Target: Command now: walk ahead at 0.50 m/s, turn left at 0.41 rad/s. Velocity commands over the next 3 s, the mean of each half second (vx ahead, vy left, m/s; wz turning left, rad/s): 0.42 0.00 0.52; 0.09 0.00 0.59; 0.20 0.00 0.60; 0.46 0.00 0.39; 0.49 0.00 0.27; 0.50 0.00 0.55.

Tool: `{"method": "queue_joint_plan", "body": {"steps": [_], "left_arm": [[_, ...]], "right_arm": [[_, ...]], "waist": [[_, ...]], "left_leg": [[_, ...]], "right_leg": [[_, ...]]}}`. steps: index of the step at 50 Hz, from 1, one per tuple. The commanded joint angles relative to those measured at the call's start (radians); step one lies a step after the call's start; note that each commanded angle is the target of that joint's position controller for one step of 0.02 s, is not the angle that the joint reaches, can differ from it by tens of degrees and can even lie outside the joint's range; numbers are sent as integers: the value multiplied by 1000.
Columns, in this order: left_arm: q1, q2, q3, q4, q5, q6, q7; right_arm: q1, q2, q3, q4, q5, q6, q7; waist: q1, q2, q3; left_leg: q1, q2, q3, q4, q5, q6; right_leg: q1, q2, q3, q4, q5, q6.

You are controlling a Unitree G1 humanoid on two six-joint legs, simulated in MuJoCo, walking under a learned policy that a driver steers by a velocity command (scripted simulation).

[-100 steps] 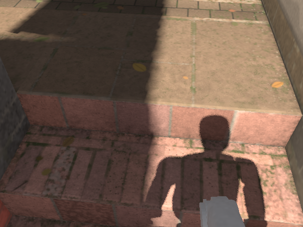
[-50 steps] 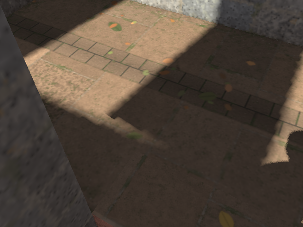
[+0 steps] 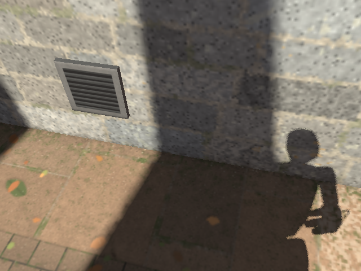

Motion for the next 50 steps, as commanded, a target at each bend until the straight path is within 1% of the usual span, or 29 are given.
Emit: {"method": "queue_joint_plan", "body": {"steps": [1,3,4,6,8,9,12,14,15,16,17,18,19,20,22,23,25,30,34,37,38,39,40,41,42,43,45,46,50], "left_arm": [[-207,59,-11,-235,-84,-53,58],[-181,58,-19,-241,-91,-66,76],[-214,49,-26,-258,-75,-63,80],[-306,28,-38,-299,-38,-69,85],[-364,-4,-44,-309,-35,-66,82],[-397,-9,-43,-320,-53,-59,81],[-477,41,-28,-345,-85,-42,80],[-451,80,-4,-328,-73,-42,64],[-390,96,11,-313,-68,-43,68],[-286,122,20,-293,-45,-43,75],[-83,166,30,-260,-15,-46,85],[19,188,23,-233,0,-23,86],[29,181,38,-238,-28,2,75],[-42,111,25,-279,-24,20,88],[-93,66,4,-240,-28,42,109],[-102,93,14,-201,-29,39,117],[-146,102,20,-174,-36,34,117],[-205,158,47,-126,-54,25,147],[-180,186,65,-93,-72,34,147],[-129,186,72,-70,-74,50,147],[-76,158,66,-50,-51,56,141],[-34,107,52,-71,-6,57,135],[-11,77,35,-114,-5,56,131],[-47,139,48,-106,-28,58,125],[-86,159,55,-104,-41,65,129],[-94,153,57,-90,-35,77,145],[-106,153,62,-100,-21,96,161],[-123,146,55,-128,-46,98,154],[-114,105,39,-133,-63,101,147]], "right_arm": [[101,-40,-2,-55,84,23,-33],[54,-51,9,-61,56,37,-57],[46,-52,12,-65,52,33,-58],[77,-96,0,-75,63,31,-64],[179,-108,-10,-61,84,25,-67],[230,-125,-15,-47,92,23,-68],[286,-98,-18,-30,87,43,-70],[329,-80,-24,-20,76,69,-79],[314,-66,-23,-37,68,80,-79],[287,-75,-27,-59,64,82,-79],[220,-62,-21,-120,48,73,-77],[395,70,18,-120,50,51,-62],[436,-26,26,-127,82,52,-60],[316,-102,2,-134,95,65,-69],[118,-89,-1,-193,61,98,-81],[107,-39,12,-225,50,105,-75],[103,16,30,-262,53,118,-69],[27,3,40,-310,35,125,-61],[-43,-49,19,-330,41,146,-41],[-49,-80,-3,-326,39,141,-27],[2,-116,-23,-306,39,138,-32],[74,-223,-50,-291,33,142,-52],[86,-263,-54,-333,9,139,-59],[90,-238,-61,-358,3,126,-60],[41,-207,-52,-358,20,115,-67],[-9,-168,-42,-359,39,116,-74],[-69,-134,-30,-362,45,128,-81],[-53,-135,-27,-351,44,129,-76],[-55,-139,-37,-351,39,135,-83]], "waist": [[-40,7,-32],[36,-14,39],[52,-41,92],[27,-59,91],[-20,-27,16],[-40,11,5],[-81,69,46],[-86,101,21],[-50,141,3],[3,136,-61],[99,69,-214],[46,-302,-415],[67,-376,-585],[89,-230,-474],[56,-12,-193],[8,-45,-144],[-43,-99,-79],[-75,-77,-121],[-55,-140,-81],[-42,-112,-44],[-40,-32,-33],[-22,227,-32],[-25,354,-159],[-77,218,-229],[-56,138,-179],[-30,77,-146],[2,111,-118],[6,125,-96],[3,145,-108]], "left_leg": [[393,391,-668,-339,112,301],[220,341,-601,-395,-57,272],[113,298,-516,-415,-29,234],[-59,191,-356,-422,121,177],[-133,123,-262,-395,186,129],[-98,135,-276,-392,153,122],[116,166,-360,-318,16,101],[285,194,-415,-181,87,73],[332,174,-423,-79,225,48],[293,127,-392,66,359,5],[85,70,-345,334,238,-39],[-260,-46,-277,712,-516,-111],[-364,22,-303,924,-556,-130],[-410,67,-283,970,-465,-146],[-405,116,-176,901,-349,-163],[-368,143,-171,856,-328,-158],[-302,160,-140,783,-293,-152],[-114,170,-136,403,40,-146],[-15,144,-110,191,85,-119],[89,102,-63,-10,85,-60],[177,96,-81,-81,167,-28],[357,263,-305,-93,654,39],[485,435,-603,-165,601,252],[473,446,-670,-212,406,284],[425,403,-601,-207,292,224],[349,356,-518,-195,245,162],[197,302,-447,-194,251,125],[143,277,-441,-195,241,133],[146,249,-480,-187,127,132]], "right_leg": [[-564,-125,-22,227,86,-51],[-597,-190,-7,166,122,-71],[-584,-226,-15,24,163,-71],[-417,-213,-82,-292,363,-46],[-132,-149,-109,-561,605,-15],[-80,-127,-104,-640,659,-3],[-115,-121,-63,-849,629,4],[-114,-117,-45,-911,575,-24],[-75,-110,-39,-933,491,-49],[85,-135,-42,-921,531,-87],[422,-280,33,-784,876,-155],[840,-581,336,-705,1376,-352],[905,-670,576,-788,1035,-426],[783,-596,459,-846,928,-383],[443,-475,191,-889,1012,-312],[336,-454,147,-933,932,-295],[157,-438,76,-1037,851,-281],[44,-413,-105,-1096,770,-235],[87,-410,-161,-1072,565,-174],[102,-367,-196,-958,378,-114],[57,-310,-234,-835,313,-78],[-177,-204,-317,-514,41,-4],[-412,-116,-176,-229,-175,36],[-441,-135,-53,-74,-159,20],[-479,-159,-22,-55,-66,3],[-454,-186,-15,-100,18,7],[-343,-181,-32,-177,82,20],[-297,-160,-51,-177,82,28],[-267,-131,-37,-351,102,39]]}}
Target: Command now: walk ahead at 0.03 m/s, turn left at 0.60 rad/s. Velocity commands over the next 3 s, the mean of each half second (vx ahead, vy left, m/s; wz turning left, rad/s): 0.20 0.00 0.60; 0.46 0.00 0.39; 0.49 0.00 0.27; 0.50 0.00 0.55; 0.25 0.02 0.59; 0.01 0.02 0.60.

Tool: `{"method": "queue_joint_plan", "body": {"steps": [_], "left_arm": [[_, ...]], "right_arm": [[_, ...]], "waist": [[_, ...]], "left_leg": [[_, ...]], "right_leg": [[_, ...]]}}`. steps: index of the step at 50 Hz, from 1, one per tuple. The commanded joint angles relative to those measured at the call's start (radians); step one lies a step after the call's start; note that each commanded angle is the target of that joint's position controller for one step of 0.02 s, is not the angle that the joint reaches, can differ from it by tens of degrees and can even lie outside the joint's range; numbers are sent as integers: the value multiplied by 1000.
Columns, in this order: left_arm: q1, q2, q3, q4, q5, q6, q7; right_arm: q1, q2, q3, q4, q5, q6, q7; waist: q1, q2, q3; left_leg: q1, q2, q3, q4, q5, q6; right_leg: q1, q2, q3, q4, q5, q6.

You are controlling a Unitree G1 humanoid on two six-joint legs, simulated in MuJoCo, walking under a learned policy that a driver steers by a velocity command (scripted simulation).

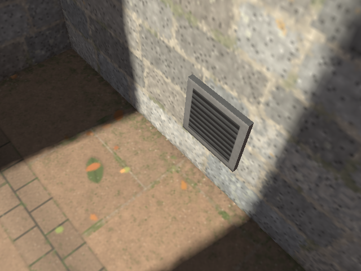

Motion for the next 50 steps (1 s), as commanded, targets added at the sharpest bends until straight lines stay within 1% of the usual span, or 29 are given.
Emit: {"method": "queue_joint_plan", "body": {"steps": [1,6,9,10,11,12,13,14,15,16,18,22,26,27,28,29,30,31,32,33,34,35,36,37,39,42,45,47,50], "left_arm": [[53,77,16,-52,-12,-3,3],[46,83,11,-50,-24,-8,-15],[137,97,22,-21,-31,-22,-34],[209,142,38,1,-13,-21,-35],[263,233,58,16,25,-20,-30],[221,259,70,6,43,-36,-36],[137,205,56,-28,31,-47,-27],[101,156,44,-40,10,-50,-20],[104,135,37,-38,-10,-51,-15],[132,128,31,-27,-18,-51,-13],[195,108,22,-8,-9,-52,-12],[227,155,34,16,-11,-55,-15],[210,214,56,22,-22,-59,-34],[197,218,57,17,-27,-54,-43],[188,216,57,19,-37,-48,-46],[187,210,54,22,-34,-46,-48],[219,171,39,22,-19,-52,-51],[193,100,16,-19,11,-64,-57],[155,35,-6,-121,10,-110,-58],[115,123,15,-119,-49,-143,-62],[83,151,22,-117,-61,-152,-65],[98,142,19,-91,-37,-148,-59],[128,128,25,-63,-18,-141,-56],[131,128,28,-59,-18,-128,-64],[132,103,26,-45,-6,-108,-74],[15,60,12,-75,0,-104,-81],[-128,20,-5,-112,-18,-111,-102],[-189,24,-6,-132,-28,-114,-115],[-249,40,-2,-160,-29,-119,-131]], "right_arm": [[-77,-152,-49,-91,-1,-11,-9],[-72,-159,-56,-108,1,4,-9],[-60,-151,-51,-108,19,12,-9],[-52,-120,-43,-112,17,8,-7],[-69,-66,-30,-145,27,-1,3],[-117,-83,-30,-180,21,-26,17],[-95,-142,-46,-162,15,-36,23],[-58,-153,-53,-130,11,-31,26],[-39,-137,-48,-116,3,-25,29],[-46,-105,-38,-118,1,-24,37],[-67,-65,-21,-127,10,-30,48],[-112,-54,-13,-151,13,-41,58],[-94,-67,-16,-141,18,-41,73],[-94,-71,-18,-139,22,-36,79],[-51,-76,-22,-121,25,-38,83],[36,-92,-36,-83,27,-40,84],[174,-148,-70,-29,34,-36,80],[325,-237,-98,7,32,-31,63],[321,-350,-99,-30,25,-46,55],[291,-272,-80,-35,11,-75,57],[254,-212,-60,-28,8,-89,56],[192,-167,-43,-30,10,-91,56],[129,-139,-33,-31,10,-89,55],[100,-117,-23,-32,0,-85,52],[100,-116,-20,-8,-4,-91,40],[152,-122,-21,43,6,-92,25],[216,-143,-25,92,12,-91,15],[253,-152,-28,121,18,-94,14],[288,-147,-29,162,19,-85,12]], "waist": [[31,168,-177],[0,201,-169],[54,193,-167],[84,144,-145],[85,-107,-117],[87,-291,-60],[53,-216,-39],[41,-168,-47],[46,-135,-57],[59,-110,-37],[82,-101,-29],[108,-156,1],[87,-188,33],[78,-165,55],[45,-152,52],[-6,-120,26],[-63,-40,-57],[-130,188,-106],[-76,417,-211],[-97,247,-203],[-74,196,-122],[-35,108,-82],[13,98,-57],[29,135,-46],[45,136,-47],[15,91,-11],[-39,105,13],[-59,97,40],[-69,83,60]], "left_leg": [[159,223,-306,-125,-1,166],[154,202,-378,-112,-91,146],[60,132,-383,-92,-428,99],[-92,59,-313,13,-532,53],[-321,-58,-99,264,-563,-8],[-431,-29,-56,481,-450,-16],[-430,34,-75,592,-355,-18],[-422,43,-49,648,-289,-26],[-428,49,-18,708,-238,-36],[-439,59,0,735,-203,-41],[-422,68,47,704,-156,-54],[-329,109,98,511,-115,-97],[-79,99,180,314,-222,-65],[-58,92,190,258,-239,-44],[17,79,214,182,-220,-15],[163,33,257,113,-193,14],[373,-13,267,84,-176,46],[594,163,-57,4,-218,122],[722,393,-703,-234,-409,313],[677,449,-759,-302,-471,337],[593,426,-611,-251,-395,298],[466,375,-455,-219,-270,250],[349,316,-335,-222,-166,212],[285,274,-253,-243,-74,192],[243,245,-160,-260,127,190],[253,217,-72,-266,272,166],[276,211,-46,-288,233,132],[324,239,-70,-296,171,136],[439,280,-89,-255,227,141]], "right_leg": [[28,1,36,-96,19,7],[151,14,37,-323,27,0],[383,21,-5,-592,92,-50],[530,-66,46,-673,-1,-93],[611,-267,287,-756,-222,-214],[538,-410,553,-877,-290,-330],[506,-410,495,-867,-248,-323],[518,-349,389,-853,-181,-280],[547,-310,305,-841,-106,-245],[545,-296,243,-846,-33,-232],[552,-269,140,-851,44,-222],[518,-281,32,-874,48,-220],[405,-287,-69,-872,-5,-198],[406,-299,-64,-853,-14,-198],[398,-307,-84,-811,-7,-194],[354,-291,-127,-693,117,-183],[298,-238,-205,-464,297,-153],[32,-162,-253,-43,91,-86],[-304,13,-99,252,-241,-49],[-385,-38,16,379,-138,-60],[-400,-84,4,361,-51,-84],[-318,-129,-1,287,36,-90],[-217,-153,5,190,103,-92],[-152,-158,-7,143,146,-89],[-104,-131,-41,89,214,-74],[-106,-100,-61,-148,348,-64],[-45,-54,-89,-389,484,-75],[-43,-41,-81,-473,509,-90],[-71,-27,-75,-549,463,-124]]}}
Over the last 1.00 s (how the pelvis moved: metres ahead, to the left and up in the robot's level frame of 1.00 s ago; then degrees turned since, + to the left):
0.37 0.05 0.01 34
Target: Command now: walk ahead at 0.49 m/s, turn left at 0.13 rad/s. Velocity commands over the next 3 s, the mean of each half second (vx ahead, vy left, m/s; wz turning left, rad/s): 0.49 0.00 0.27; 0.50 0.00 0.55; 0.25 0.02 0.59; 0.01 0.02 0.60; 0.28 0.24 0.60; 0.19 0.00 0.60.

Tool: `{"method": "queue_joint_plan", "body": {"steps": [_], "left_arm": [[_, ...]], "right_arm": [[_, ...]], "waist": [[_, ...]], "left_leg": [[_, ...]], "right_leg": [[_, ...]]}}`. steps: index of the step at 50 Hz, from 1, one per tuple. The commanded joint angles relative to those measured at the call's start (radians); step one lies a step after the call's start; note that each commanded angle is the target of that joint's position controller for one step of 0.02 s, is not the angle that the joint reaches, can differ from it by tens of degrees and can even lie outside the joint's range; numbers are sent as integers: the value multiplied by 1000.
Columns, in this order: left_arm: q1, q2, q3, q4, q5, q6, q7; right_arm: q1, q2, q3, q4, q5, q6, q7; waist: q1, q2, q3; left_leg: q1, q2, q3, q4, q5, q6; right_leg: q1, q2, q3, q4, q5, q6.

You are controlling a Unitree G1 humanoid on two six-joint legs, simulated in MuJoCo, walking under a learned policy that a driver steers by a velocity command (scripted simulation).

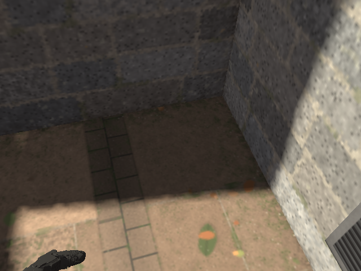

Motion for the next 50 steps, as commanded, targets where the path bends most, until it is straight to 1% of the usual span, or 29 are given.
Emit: {"method": "queue_joint_plan", "body": {"steps": [1,4,5,6,7,8,9,10,11,12,14,18,22,24,27,29,31,32,33,34,35,36,37,38,39,43,46,47,50], "left_arm": [[-149,82,19,-112,-3,-22,-16],[-7,140,44,-85,3,-22,7],[122,170,59,-60,4,-21,20],[314,214,67,-36,25,-20,32],[419,263,82,0,39,-17,33],[418,165,57,12,20,-13,31],[337,128,47,2,12,-2,41],[267,110,40,-9,16,3,45],[226,106,38,-5,22,1,43],[196,94,32,-8,32,-10,39],[177,102,32,11,27,-24,34],[192,141,43,49,25,-36,34],[230,153,43,78,15,-20,51],[253,171,48,92,12,-9,53],[257,203,65,102,-12,16,47],[247,231,76,103,-24,30,50],[234,212,69,93,-22,45,59],[267,140,41,66,17,37,60],[360,41,4,17,30,7,42],[227,147,26,14,-10,-21,33],[141,168,33,-18,-36,-36,30],[105,134,21,-25,-16,-48,37],[88,152,26,-30,17,-53,46],[95,158,29,-32,27,-44,50],[110,150,28,-33,35,-32,52],[44,120,13,-55,49,-7,45],[-66,93,0,-67,34,-10,45],[-111,85,-11,-72,44,-19,44],[-142,122,-6,-99,25,-38,52]], "right_arm": [[54,-162,-47,-4,2,0,-9],[22,-197,-58,3,-4,4,-9],[1,-194,-53,1,-11,9,-8],[-20,-168,-39,-27,-27,7,-6],[122,-63,-9,-26,-4,-11,2],[84,-128,-14,-16,16,-29,7],[-12,-183,-31,-43,41,-33,13],[-77,-182,-28,-58,31,-32,10],[-113,-161,-29,-68,11,-29,8],[-95,-146,-32,-69,4,-16,5],[-38,-97,-22,-56,8,10,2],[-98,-87,-20,-96,-9,25,0],[-242,-64,-16,-145,-2,11,20],[-303,-57,-12,-172,1,8,36],[-349,-59,-15,-210,13,15,53],[-303,-99,-36,-217,3,21,56],[-24,-191,-91,-147,3,29,43],[118,-291,-121,-121,10,41,21],[58,-362,-119,-148,17,29,26],[74,-256,-93,-166,14,16,33],[42,-219,-80,-154,6,5,33],[-24,-204,-77,-151,7,5,26],[-89,-198,-71,-163,-14,5,14],[-121,-183,-60,-180,-38,-5,6],[-142,-174,-58,-180,-36,-10,2],[-131,-221,-69,-151,-4,-14,-15],[-135,-218,-75,-121,9,-19,-19],[-107,-234,-82,-105,6,-22,-12],[-109,-215,-90,-77,31,-37,-4]], "waist": [[-10,107,68],[69,159,-37],[140,151,-124],[217,88,-270],[169,-199,-409],[189,-176,-392],[186,-110,-215],[162,-5,-122],[128,41,-51],[93,16,-33],[60,-22,-18],[64,-24,16],[116,-20,53],[136,-8,72],[138,-5,81],[94,-29,36],[-56,-4,-118],[-88,172,-225],[39,368,-361],[-52,218,-374],[-50,181,-230],[-13,82,-153],[16,64,-85],[50,97,-83],[69,108,-98],[78,78,-51],[41,115,-2],[13,116,-9],[17,131,1]], "left_leg": [[26,309,-133,-15,483,96],[90,290,-122,163,968,83],[44,247,-87,329,1037,57],[-175,200,-81,607,809,29],[-574,10,-42,1033,105,-65],[-696,4,-136,1117,-246,-64],[-762,76,-116,1121,-190,-63],[-744,127,-75,1067,-118,-63],[-724,159,-51,994,-75,-66],[-668,183,-50,955,-46,-68],[-614,200,-34,907,-28,-83],[-686,223,-31,784,187,-109],[-671,208,29,546,387,-106],[-679,205,43,463,402,-93],[-670,188,78,380,310,-48],[-581,129,135,366,183,-5],[-203,34,176,303,204,56],[102,214,-106,311,269,124],[355,413,-667,151,-14,315],[353,416,-704,48,-97,275],[247,390,-567,40,-15,232],[106,351,-457,37,85,196],[-35,334,-386,16,240,186],[-90,321,-357,-11,368,180],[-95,311,-329,-21,453,183],[-196,248,-198,-49,575,167],[-286,150,-109,-47,386,90],[-277,159,-133,-60,309,89],[-227,202,-227,2,323,64]], "right_leg": [[-12,18,-2,-73,-36,-37],[216,92,-60,-84,-186,-91],[410,86,-67,-106,-147,-127],[744,-72,100,-39,-111,-202],[1096,-312,584,-102,-322,-373],[1078,-342,712,-230,-420,-353],[935,-319,538,-254,-453,-296],[788,-284,419,-277,-371,-258],[661,-249,353,-316,-310,-240],[576,-222,290,-345,-249,-233],[471,-212,203,-402,-190,-244],[456,-202,42,-447,-99,-231],[491,-163,-97,-433,-93,-163],[544,-187,-116,-427,-110,-152],[653,-231,-127,-384,-20,-141],[717,-238,-157,-252,313,-119],[626,-173,-215,133,484,-65],[353,-116,-222,478,59,-17],[-17,85,-55,781,-705,30],[-121,47,89,841,-666,10],[-180,11,74,810,-567,-11],[-140,-39,73,722,-465,-18],[-79,-66,62,649,-421,-4],[-13,-79,72,616,-399,2],[8,-75,76,584,-387,17],[40,-24,40,344,-251,75],[166,37,23,42,-23,85],[209,57,5,-16,2,79],[269,34,78,-107,23,43]]}}
Over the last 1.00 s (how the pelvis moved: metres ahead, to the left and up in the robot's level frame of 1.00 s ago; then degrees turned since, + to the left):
0.25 0.17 0.00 29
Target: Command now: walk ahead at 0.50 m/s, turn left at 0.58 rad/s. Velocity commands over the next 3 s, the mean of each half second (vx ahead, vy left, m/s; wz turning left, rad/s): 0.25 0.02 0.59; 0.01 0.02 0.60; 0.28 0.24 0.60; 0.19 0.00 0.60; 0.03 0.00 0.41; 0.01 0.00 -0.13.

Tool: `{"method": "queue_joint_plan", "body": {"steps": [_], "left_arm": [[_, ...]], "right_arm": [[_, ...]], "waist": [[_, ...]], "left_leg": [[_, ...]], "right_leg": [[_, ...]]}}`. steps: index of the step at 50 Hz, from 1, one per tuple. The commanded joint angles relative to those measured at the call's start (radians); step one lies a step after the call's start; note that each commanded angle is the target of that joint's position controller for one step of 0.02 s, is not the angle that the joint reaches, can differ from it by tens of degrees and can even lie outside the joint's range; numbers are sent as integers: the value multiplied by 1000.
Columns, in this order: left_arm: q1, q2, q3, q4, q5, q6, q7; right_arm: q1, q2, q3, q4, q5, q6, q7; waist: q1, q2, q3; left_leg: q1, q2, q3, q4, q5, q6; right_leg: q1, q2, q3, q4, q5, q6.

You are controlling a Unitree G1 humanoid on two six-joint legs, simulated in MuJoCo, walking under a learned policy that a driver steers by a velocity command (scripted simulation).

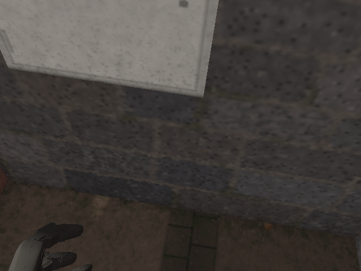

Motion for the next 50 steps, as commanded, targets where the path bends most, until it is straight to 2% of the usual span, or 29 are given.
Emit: {"method": "queue_joint_plan", "body": {"steps": [1,4,5,6,7,8,9,11,15,17,20,23,25,26,27,28,29,31,32,34,37,43,44,45,46,47,48,49,50], "left_arm": [[-28,117,24,-75,-2,-30,5],[173,163,40,4,12,-47,37],[274,185,35,11,42,-45,56],[277,222,43,30,70,-37,58],[311,172,53,61,40,-15,55],[284,131,46,42,30,-2,55],[212,114,40,37,25,12,58],[133,108,38,56,20,16,71],[162,185,74,113,0,6,74],[141,188,78,124,-6,10,79],[161,142,66,154,-22,44,83],[144,177,74,158,-19,56,95],[165,140,65,177,-22,52,93],[244,99,54,198,-6,50,86],[262,72,39,155,21,49,82],[153,116,48,119,8,42,80],[137,142,56,118,-12,44,75],[211,143,64,157,-28,64,83],[228,135,61,157,-16,69,82],[247,115,58,157,-17,75,79],[217,57,33,142,-21,80,63],[251,92,39,149,-22,74,33],[307,98,43,176,-5,83,28],[333,136,49,180,18,89,24],[307,213,72,178,29,100,31],[235,188,65,129,40,86,32],[136,144,56,95,18,78,41],[332,191,73,165,-29,71,83],[377,191,72,192,-55,71,105]], "right_arm": [[-60,-177,-63,-41,13,-19,-8],[-128,-107,-39,-65,-9,0,-17],[-141,-47,-11,-75,-2,-6,-20],[32,15,15,-82,1,-17,-16],[51,-108,-2,-63,6,-8,-21],[-41,-179,-21,-67,9,6,-25],[-102,-170,-19,-75,5,23,-32],[-169,-95,2,-111,-18,53,-34],[-188,-57,9,-141,-21,69,-20],[-217,-59,6,-154,-15,75,-9],[-229,-43,8,-168,-11,61,-1],[-247,-57,-8,-202,-11,90,-6],[-228,-86,-21,-203,-18,94,-9],[-198,-134,-36,-200,-18,90,-17],[-144,-252,-67,-210,-22,100,-31],[-100,-256,-71,-223,-57,90,-29],[-157,-225,-63,-241,-72,74,-28],[-262,-156,-48,-267,-28,73,-39],[-290,-148,-42,-272,-17,80,-38],[-308,-139,-34,-278,-36,95,-35],[-311,-137,-34,-300,-32,115,-38],[-312,-127,-33,-321,-18,127,-41],[-317,-101,-23,-327,-10,118,-39],[-288,-78,-19,-323,-3,113,-34],[-250,-80,-22,-351,-6,110,-28],[-235,-207,-60,-336,-30,101,-27],[-200,-224,-71,-305,-27,108,-17],[-176,-195,-61,-299,-65,151,13],[-171,-163,-55,-285,-65,172,22]], "waist": [[55,145,-68],[141,154,-187],[194,87,-298],[92,-273,-412],[105,-232,-472],[140,-95,-367],[127,-17,-271],[83,-8,-167],[91,-28,-180],[91,-39,-164],[87,-96,-149],[75,-92,-139],[63,-55,-127],[75,87,-126],[70,378,-170],[-1,342,-250],[24,267,-250],[83,222,-216],[99,220,-212],[112,221,-219],[86,215,-229],[116,245,-181],[137,204,-179],[129,75,-153],[92,-229,-116],[100,-184,-126],[57,-133,-100],[80,23,-74],[79,41,-26]], "left_leg": [[-73,210,-177,-12,231,76],[-28,152,-186,271,517,19],[-160,83,-153,542,295,-36],[-476,-39,-70,784,-412,-98],[-545,49,-60,942,-432,-116],[-576,89,-47,988,-341,-116],[-578,124,-4,968,-287,-123],[-487,178,3,817,-266,-135],[-369,197,51,690,-106,-177],[-335,205,60,624,-30,-172],[-262,161,134,483,33,-171],[-190,172,146,371,59,-140],[-116,148,141,244,63,-88],[-24,171,76,168,297,-44],[153,367,-241,130,598,103],[133,434,-377,60,617,252],[90,422,-334,52,593,239],[7,365,-212,91,538,150],[-52,334,-169,99,537,129],[-131,296,-144,109,526,126],[-148,264,-160,119,408,121],[-157,239,-338,91,164,88],[-208,209,-318,128,114,59],[-329,128,-238,262,-51,-3],[-451,-38,-44,560,-339,-89],[-420,19,-75,868,-379,-136],[-450,53,-72,984,-297,-138],[-664,49,-178,986,-131,-109],[-759,52,-210,985,-95,-104]], "right_leg": [[222,14,12,-71,18,-19],[429,2,-22,-120,5,-83],[670,-138,86,-79,245,-148],[982,-364,356,-13,663,-316],[934,-430,445,-69,421,-351],[826,-373,359,-125,227,-307],[710,-319,262,-162,141,-266],[519,-274,160,-207,189,-244],[438,-291,24,-271,249,-277],[411,-280,-24,-300,92,-260],[402,-198,-159,-209,260,-226],[349,-232,-145,-198,-54,-186],[325,-180,-170,-116,-205,-117],[253,-104,-230,27,-314,-57],[-18,19,-268,302,-607,34],[-112,59,-87,554,-702,51],[-129,43,-13,667,-664,42],[-105,19,1,688,-543,54],[-56,30,-16,683,-496,59],[36,55,-41,606,-453,58],[129,68,-46,410,-398,34],[313,56,-27,68,-356,-26],[402,41,-39,-9,-295,-40],[483,-91,72,-80,-209,-92],[415,-310,312,-197,-28,-278],[259,-398,384,-247,11,-389],[260,-337,268,-236,-40,-338],[428,-403,384,-276,-432,-268],[511,-394,370,-274,-551,-210]]}}
Over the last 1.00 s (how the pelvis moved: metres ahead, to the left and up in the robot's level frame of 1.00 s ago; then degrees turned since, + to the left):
0.57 0.12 0.01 25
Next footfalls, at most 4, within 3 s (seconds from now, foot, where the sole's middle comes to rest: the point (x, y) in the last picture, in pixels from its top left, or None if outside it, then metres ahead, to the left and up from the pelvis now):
0.10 right None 0.24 -0.13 -0.78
0.50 left None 0.18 0.15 -0.78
0.88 right None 0.23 -0.08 -0.78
1.42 left None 0.02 0.27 -0.78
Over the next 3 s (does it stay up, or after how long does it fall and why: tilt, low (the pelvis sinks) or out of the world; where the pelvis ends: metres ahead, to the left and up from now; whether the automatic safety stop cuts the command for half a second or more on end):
stays up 0.15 0.37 -0.02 its command is cut before an obstacle after 0.1 s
